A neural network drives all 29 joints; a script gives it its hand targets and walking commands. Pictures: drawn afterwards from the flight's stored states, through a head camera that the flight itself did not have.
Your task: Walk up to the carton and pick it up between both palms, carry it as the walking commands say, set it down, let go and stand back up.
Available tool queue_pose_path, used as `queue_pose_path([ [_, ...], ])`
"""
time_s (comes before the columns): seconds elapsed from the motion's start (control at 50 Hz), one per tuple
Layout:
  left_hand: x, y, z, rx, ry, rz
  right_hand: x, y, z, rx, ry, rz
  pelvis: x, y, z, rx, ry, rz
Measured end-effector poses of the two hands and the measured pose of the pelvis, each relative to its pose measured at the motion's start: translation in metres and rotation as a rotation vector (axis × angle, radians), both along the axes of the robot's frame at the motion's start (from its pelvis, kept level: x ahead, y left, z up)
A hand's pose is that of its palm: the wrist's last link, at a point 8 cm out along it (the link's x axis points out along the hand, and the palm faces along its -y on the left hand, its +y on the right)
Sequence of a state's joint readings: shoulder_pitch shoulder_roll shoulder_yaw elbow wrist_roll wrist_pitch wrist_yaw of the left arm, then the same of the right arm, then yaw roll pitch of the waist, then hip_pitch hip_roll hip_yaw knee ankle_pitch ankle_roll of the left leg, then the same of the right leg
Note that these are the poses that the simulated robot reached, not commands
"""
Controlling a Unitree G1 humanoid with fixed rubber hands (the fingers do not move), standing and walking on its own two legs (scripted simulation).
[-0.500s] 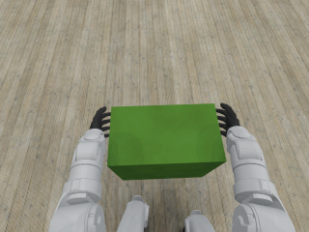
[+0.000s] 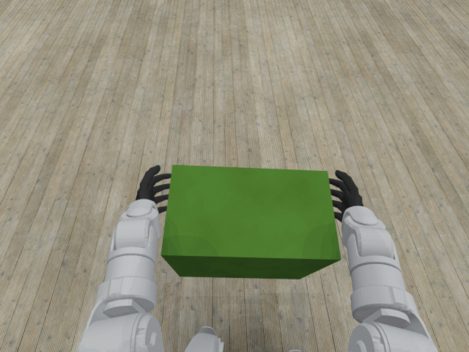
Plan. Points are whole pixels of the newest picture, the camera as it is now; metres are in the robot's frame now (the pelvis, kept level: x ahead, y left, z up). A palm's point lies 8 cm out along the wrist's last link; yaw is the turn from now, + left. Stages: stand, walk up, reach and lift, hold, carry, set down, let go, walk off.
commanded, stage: reach and lift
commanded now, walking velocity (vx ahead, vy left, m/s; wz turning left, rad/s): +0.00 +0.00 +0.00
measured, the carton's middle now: (244, 230) +0.37 +0.04 -0.09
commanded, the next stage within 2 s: hold in 1.98 s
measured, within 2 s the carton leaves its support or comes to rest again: neither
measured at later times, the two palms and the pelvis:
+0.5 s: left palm (126, 204) +0.32 +0.22 +0.08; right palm (368, 202) +0.35 -0.14 +0.09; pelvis +0.02 +0.00 +0.05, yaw +1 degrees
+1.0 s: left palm (129, 184) +0.33 +0.21 +0.12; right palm (395, 188) +0.35 -0.16 +0.14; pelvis +0.03 +0.00 +0.05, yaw +1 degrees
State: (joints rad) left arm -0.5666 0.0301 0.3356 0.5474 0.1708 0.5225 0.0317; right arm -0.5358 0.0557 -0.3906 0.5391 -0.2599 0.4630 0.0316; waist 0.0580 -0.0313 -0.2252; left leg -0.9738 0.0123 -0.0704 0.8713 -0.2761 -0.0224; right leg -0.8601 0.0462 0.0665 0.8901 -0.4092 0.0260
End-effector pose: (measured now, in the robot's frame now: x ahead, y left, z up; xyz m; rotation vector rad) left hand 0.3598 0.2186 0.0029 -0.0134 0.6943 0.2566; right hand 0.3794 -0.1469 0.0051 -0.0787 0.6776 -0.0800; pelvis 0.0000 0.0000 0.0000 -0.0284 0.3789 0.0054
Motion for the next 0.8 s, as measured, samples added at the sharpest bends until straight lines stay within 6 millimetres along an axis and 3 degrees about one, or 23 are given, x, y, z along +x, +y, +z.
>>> queue_pose_path([
  [0.08,0.008,-0.001,0.038,0.003,-0.067,0.007,0.010,-0.001,0.037,0.001,-0.061,-0.004,0.010,-0.003,0.011,0.006,-0.052,0.004],
  [0.14,0.009,0.000,0.052,-0.015,-0.085,0.021,0.011,-0.002,0.051,0.035,-0.073,0.009,0.015,-0.004,0.017,0.009,-0.081,0.006],
  [0.2,0.003,0.000,0.050,-0.048,-0.059,0.023,0.005,-0.005,0.047,0.074,-0.039,0.012,0.019,-0.005,0.023,0.011,-0.092,0.007],
  [0.32,-0.026,0.000,0.025,-0.087,0.060,0.004,-0.023,-0.008,0.023,0.071,0.081,0.004,0.028,-0.004,0.035,0.013,-0.119,0.011],
  [0.38,-0.037,0.000,0.025,-0.053,0.076,-0.006,-0.031,-0.005,0.029,0.009,0.084,0.031,0.030,-0.003,0.040,0.012,-0.131,0.012],
  [0.52,-0.037,0.004,0.082,0.016,-0.082,0.018,-0.026,0.005,0.088,-0.027,-0.080,0.047,0.023,-0.002,0.046,0.012,-0.223,0.015],
  [0.6,-0.037,0.002,0.102,-0.021,-0.121,0.026,-0.034,0.000,0.102,0.054,-0.104,0.001,0.016,-0.001,0.047,0.012,-0.266,0.016],
  [0.7,-0.037,-0.003,0.098,-0.069,-0.083,0.018,-0.044,-0.008,0.096,0.069,-0.058,-0.024,0.011,0.001,0.047,0.011,-0.290,0.015],
  [0.8,-0.037,-0.003,0.086,-0.079,-0.042,0.017,-0.041,-0.007,0.092,0.044,-0.023,-0.017,0.013,0.003,0.047,0.009,-0.291,0.015],
])
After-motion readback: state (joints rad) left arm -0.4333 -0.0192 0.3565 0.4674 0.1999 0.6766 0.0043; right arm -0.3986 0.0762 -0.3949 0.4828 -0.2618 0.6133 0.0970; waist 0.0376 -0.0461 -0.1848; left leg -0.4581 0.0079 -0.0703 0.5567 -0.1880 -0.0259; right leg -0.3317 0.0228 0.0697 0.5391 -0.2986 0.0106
